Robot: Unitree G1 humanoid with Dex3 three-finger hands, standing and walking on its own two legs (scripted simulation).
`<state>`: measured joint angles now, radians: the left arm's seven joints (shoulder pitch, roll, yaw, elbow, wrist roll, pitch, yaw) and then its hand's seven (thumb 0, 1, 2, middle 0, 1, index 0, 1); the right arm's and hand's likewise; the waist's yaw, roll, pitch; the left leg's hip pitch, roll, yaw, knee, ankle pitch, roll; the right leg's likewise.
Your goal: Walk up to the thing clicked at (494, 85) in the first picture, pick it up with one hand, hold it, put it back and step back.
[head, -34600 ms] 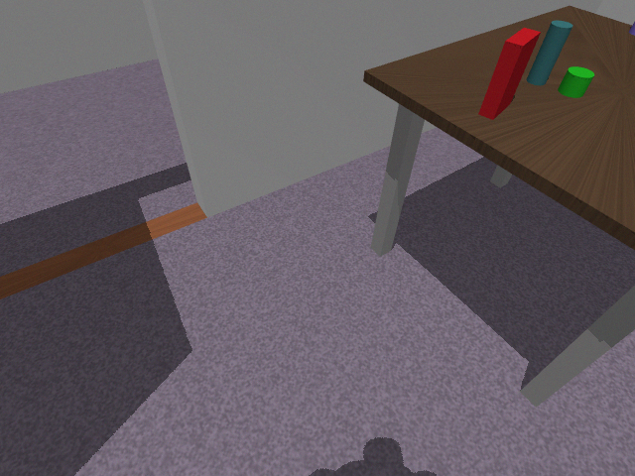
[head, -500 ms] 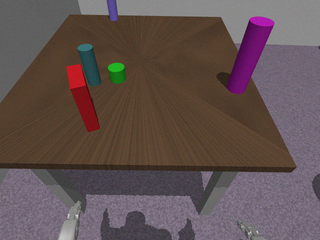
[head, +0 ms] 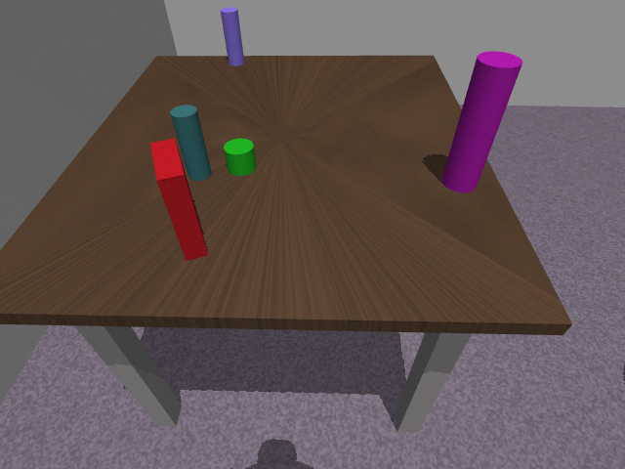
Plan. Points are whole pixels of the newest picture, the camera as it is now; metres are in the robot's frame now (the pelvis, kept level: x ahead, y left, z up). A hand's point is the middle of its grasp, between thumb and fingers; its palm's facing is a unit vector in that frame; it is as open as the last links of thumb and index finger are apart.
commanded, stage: home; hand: left
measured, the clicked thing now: (180, 201) +0.52 +0.23 +0.06
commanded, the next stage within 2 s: stand in 1.18 s
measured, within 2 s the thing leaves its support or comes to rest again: neither
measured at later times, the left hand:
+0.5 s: hand out of the picture +0.05 +0.26 -0.15, palm faces -0.05 -0.93 -0.36, open 17.7 cm
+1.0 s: hand out of the picture +0.08 +0.25 -0.15, palm faces -0.04 -0.93 -0.37, open 17.5 cm
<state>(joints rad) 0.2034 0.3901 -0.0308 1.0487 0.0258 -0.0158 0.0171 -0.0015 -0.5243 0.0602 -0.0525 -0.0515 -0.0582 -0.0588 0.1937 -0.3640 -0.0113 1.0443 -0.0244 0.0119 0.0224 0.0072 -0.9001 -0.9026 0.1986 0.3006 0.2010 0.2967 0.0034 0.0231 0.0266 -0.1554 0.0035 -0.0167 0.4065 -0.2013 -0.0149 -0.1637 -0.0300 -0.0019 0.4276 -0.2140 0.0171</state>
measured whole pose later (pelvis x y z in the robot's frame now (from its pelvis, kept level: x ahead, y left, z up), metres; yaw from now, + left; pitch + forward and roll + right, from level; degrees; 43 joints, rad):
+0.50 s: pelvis -0.01 +0.00 +0.00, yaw +0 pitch -3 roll +0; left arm 0.16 0.35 -0.03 1.13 0.02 -0.01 0.00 0.00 -0.59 0.02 -0.05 -0.04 -0.05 -0.05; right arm 0.18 -0.35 0.00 1.10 -0.02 0.00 0.02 0.00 -0.90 -0.90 0.20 0.30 0.20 0.30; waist 0.00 0.01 0.03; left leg -0.15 0.01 -0.01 0.35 -0.16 -0.01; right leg -0.16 -0.03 0.00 0.37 -0.17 0.02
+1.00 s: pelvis +0.01 -0.01 +0.01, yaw +0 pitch -2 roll +0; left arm 0.11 0.35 -0.02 1.13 0.01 -0.01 0.00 0.00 -0.56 0.04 -0.05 -0.05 -0.06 -0.05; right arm 0.13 -0.36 0.01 1.11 -0.01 -0.01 0.01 0.00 -0.90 -0.90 0.20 0.30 0.20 0.30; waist 0.00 0.02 0.05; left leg -0.11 0.02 -0.02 0.32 -0.17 -0.02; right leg -0.12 -0.02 0.00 0.34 -0.18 0.01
